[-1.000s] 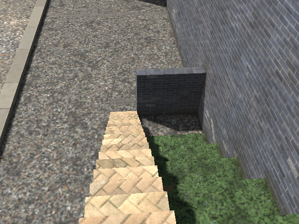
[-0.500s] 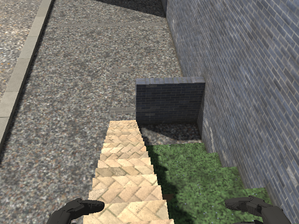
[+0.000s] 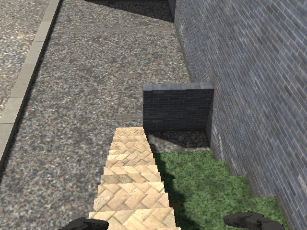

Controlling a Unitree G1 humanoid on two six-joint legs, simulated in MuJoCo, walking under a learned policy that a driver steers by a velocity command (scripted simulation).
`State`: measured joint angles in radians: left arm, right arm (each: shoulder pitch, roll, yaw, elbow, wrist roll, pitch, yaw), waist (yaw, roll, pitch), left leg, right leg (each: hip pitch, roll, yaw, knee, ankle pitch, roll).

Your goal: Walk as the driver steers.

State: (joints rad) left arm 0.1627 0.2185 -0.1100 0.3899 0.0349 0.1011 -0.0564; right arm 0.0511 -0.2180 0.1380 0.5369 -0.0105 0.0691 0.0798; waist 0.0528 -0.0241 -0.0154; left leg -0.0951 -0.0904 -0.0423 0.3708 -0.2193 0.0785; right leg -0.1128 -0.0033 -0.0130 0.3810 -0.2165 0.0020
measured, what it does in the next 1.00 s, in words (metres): stands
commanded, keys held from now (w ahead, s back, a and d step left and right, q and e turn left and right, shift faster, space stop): w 1.00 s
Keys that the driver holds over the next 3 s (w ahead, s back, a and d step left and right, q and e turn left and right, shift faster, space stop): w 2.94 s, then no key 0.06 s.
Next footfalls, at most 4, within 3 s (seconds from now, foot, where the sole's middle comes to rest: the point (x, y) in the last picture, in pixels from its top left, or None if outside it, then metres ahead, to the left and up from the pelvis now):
none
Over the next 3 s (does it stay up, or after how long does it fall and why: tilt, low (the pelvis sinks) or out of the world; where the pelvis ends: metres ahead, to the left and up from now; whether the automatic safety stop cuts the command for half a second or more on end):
stays up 0.01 -0.06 0.00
